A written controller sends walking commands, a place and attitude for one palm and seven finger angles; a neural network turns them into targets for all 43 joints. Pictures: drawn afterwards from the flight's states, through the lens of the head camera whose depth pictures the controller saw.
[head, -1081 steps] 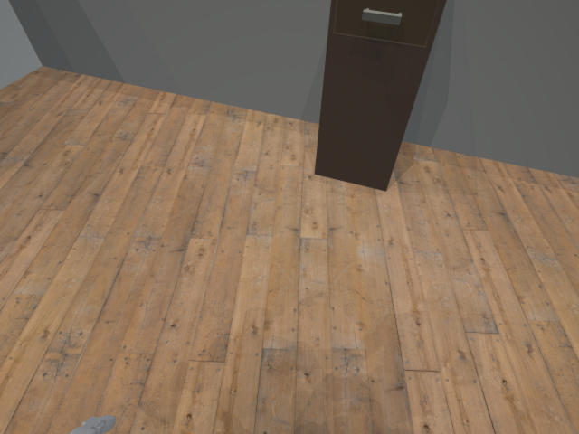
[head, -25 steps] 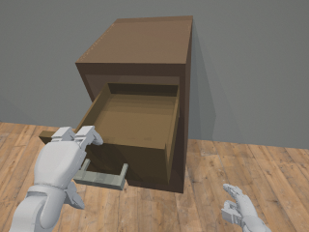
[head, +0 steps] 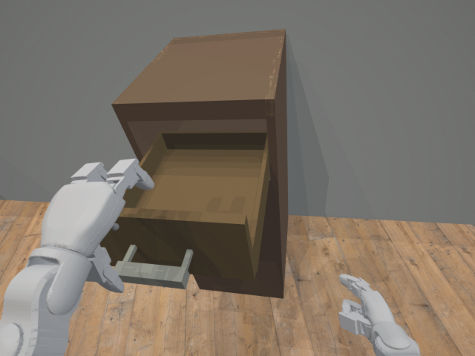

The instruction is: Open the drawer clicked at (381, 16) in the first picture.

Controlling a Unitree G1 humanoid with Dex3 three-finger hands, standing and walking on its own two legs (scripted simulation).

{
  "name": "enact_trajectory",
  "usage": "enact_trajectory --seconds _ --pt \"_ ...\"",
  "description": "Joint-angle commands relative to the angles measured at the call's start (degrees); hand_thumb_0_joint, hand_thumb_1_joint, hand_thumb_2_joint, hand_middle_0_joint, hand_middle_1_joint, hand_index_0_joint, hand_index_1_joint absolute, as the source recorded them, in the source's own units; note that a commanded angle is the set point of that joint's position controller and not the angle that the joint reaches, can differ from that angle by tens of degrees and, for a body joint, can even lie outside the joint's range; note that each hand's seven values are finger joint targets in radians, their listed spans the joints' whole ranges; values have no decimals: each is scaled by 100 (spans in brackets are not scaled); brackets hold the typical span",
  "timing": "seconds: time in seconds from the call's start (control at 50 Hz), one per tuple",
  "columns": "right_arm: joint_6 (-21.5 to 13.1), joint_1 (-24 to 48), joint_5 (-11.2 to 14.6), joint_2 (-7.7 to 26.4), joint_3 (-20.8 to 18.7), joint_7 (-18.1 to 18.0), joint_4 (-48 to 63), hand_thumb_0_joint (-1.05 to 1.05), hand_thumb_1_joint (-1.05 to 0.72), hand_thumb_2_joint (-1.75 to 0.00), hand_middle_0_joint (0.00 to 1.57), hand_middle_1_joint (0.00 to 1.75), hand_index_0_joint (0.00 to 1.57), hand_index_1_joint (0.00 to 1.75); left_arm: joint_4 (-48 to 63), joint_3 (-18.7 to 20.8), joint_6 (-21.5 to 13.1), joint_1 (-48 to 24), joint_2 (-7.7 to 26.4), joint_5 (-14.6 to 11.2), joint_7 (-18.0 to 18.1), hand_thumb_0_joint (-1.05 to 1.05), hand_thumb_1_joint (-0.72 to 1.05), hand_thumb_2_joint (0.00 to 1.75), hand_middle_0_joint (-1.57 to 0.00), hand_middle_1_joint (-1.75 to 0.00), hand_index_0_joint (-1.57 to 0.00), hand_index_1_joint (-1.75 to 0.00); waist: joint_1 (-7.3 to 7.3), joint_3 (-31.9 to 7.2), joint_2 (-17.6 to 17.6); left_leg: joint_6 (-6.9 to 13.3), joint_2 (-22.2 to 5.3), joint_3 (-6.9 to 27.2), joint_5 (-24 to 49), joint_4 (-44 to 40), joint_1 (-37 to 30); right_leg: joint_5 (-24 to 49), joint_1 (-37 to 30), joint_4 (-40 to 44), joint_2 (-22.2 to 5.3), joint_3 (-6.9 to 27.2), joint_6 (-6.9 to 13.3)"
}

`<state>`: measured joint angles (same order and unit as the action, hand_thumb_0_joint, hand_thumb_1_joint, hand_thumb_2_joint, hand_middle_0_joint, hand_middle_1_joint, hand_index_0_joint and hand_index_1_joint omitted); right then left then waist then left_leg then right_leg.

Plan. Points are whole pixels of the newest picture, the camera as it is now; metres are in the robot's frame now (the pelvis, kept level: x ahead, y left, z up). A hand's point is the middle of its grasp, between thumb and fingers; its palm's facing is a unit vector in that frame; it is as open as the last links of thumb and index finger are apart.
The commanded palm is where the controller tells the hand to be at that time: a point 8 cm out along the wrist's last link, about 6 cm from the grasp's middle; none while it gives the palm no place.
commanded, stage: draw the hand back to the body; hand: left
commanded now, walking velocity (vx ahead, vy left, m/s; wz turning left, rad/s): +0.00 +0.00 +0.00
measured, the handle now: (155, 263) +0.25 +0.20 +0.04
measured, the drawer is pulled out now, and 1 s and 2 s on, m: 0.28 0.28 0.28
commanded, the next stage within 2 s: step back with the hand held close in 1.64 s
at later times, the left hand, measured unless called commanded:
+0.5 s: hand (92, 247) +0.20 +0.23 +0.17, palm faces +0.11 -0.08 -0.99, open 13.9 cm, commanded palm +0.16 +0.23 +0.24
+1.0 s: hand (87, 207) +0.22 +0.22 +0.22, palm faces +0.39 -0.85 -0.35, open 12.5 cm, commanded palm +0.17 +0.27 +0.23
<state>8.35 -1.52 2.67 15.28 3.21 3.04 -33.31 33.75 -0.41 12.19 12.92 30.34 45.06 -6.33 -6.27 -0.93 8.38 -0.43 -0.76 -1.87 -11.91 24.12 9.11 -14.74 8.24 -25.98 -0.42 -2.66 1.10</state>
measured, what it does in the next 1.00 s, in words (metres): stands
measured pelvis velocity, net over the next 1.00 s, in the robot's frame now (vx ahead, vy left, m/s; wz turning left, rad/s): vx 0.03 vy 0.01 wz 0.00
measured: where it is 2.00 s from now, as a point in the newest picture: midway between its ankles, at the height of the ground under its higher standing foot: outside the picture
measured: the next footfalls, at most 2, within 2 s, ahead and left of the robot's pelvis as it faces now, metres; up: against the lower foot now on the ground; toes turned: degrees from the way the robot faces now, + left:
none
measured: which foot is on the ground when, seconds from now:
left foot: down 0.00-1.00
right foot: down 0.00-1.00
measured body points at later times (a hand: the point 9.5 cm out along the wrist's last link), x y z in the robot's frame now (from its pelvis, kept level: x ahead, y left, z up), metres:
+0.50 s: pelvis +0.01 +0.00 +0.00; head +0.00 -0.06 +0.44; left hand +0.19 +0.23 +0.22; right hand +0.24 -0.20 -0.09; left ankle +0.01 +0.13 -0.74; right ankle +0.00 -0.10 -0.74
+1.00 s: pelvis +0.03 +0.01 +0.00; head +0.02 +0.00 +0.45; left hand +0.20 +0.26 +0.24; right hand +0.22 -0.19 -0.08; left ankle +0.01 +0.13 -0.74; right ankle +0.00 -0.10 -0.74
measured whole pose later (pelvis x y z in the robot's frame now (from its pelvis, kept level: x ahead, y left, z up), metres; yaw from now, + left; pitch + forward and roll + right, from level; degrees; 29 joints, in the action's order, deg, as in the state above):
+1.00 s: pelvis +0.03 +0.01 +0.00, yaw +0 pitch -3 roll +0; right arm -7.7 -11.5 0.0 10.7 2.7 -2.9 -35.7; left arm 36.8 17.8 -8.9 24.8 19.1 -3.4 5.5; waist -3.1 1.1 2.1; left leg 0.0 -1.0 -1.9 -15.8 25.6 6.6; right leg -16.3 3.9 -23.5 -0.1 -2.6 0.5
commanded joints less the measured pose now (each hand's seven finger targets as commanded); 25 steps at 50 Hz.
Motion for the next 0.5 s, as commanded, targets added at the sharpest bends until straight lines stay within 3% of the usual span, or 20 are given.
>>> enact_trajectory --seconds 0.0,0.08,0.14,0.16,0.24,0.26,0.34,0.36,0.42,0.48 --pt "-359 1240 -9 379 -144 -55 1067 0 -90 -90 20 30 20 30 881 787 -122 -801 1011 50 201 0 -50 30 -30 -120 -30 -120 -11 -583 -707 124 53 -5 796 -181 -87 654 -8 493 2 114 -84" --pt "-486 1110 -56 383 -135 -109 1118 0 -90 -90 20 30 20 30 1095 1040 -355 -916 1239 88 340 0 -50 30 -30 -120 -30 -120 -72 -888 -561 137 76 40 810 -112 -189 638 -82 476 -46 149 -62" --pt "-510 1028 -60 419 -179 -154 1077 0 -90 -90 20 30 20 30 900 1355 -460 -599 1429 -35 394 0 -50 30 -30 -120 -30 -120 -71 -676 -753 137 100 16 801 -42 -138 795 10 531 -77 187 -110" --pt "-560 1149 -17 414 -167 -148 1100 0 -90 -90 20 30 20 30 882 1486 -435 -496 1464 -119 397 0 -50 30 -30 -120 -30 -120 -68 -634 -584 121 72 60 754 -39 -114 729 29 539 -38 218 -75" --pt "-607 929 -48 443 -206 -225 1070 0 -90 -90 20 30 20 30 693 1548 -559 -460 1533 -284 328 0 -50 30 -30 -120 -30 -120 -11 -547 -800 152 138 17 702 14 -91 803 100 549 -102 181 -160" --pt "-673 1065 -8 448 -203 -235 1069 0 -90 -90 20 30 20 30 634 1631 -556 -341 1523 -367 297 0 -50 30 -30 -120 -30 -120 16 -484 -663 139 103 52 641 38 -99 723 156 587 -63 238 -129" --pt "-719 822 -55 522 -225 -296 1203 0 -90 -90 20 30 20 30 1042 1621 -780 -46 1551 -455 268 0 -50 30 -30 -120 -30 -120 -2 -742 -701 147 138 32 767 88 -140 980 70 488 -141 123 -193" --pt "-796 951 -25 496 -217 -303 1188 0 -90 -90 20 30 20 30 1017 1682 -803 74 1522 -522 275 0 -50 30 -30 -120 -30 -120 26 -616 -589 136 99 70 724 129 -124 928 172 519 -98 144 -152" --pt "-781 684 -95 534 -244 -339 1175 0 -90 -90 20 30 20 30 1016 1909 -939 225 1738 -468 366 0 -50 30 -30 -120 -30 -120 -4 -610 -780 151 122 50 754 174 -95 979 192 504 -147 106 -176" --pt "-801 644 -95 507 -241 -318 1183 0 -90 -90 20 30 20 30 1205 2071 -1014 231 1809 -488 497 0 -50 30 -30 -120 -30 -120 -31 -789 -501 118 106 85 825 170 -114 974 147 439 -136 37 -129"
